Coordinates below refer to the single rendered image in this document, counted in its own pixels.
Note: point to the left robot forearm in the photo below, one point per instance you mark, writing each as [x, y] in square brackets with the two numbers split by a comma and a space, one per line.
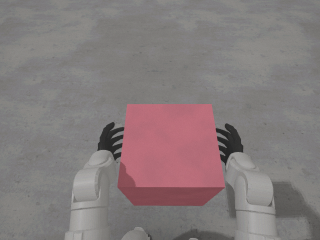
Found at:
[90, 198]

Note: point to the robot left hand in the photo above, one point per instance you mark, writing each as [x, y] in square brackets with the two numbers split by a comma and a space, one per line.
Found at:
[106, 141]

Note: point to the robot right hand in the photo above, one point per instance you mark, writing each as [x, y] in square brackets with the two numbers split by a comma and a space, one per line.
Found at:
[233, 143]

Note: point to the carton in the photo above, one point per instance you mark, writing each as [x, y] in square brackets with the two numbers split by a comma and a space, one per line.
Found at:
[170, 155]

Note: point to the robot left shin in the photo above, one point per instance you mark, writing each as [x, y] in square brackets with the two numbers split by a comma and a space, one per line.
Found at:
[139, 229]

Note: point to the right robot forearm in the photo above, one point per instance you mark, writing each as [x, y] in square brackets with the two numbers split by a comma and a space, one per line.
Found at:
[254, 199]

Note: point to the left robot thigh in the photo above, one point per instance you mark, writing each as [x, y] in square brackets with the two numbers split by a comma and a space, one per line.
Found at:
[136, 235]

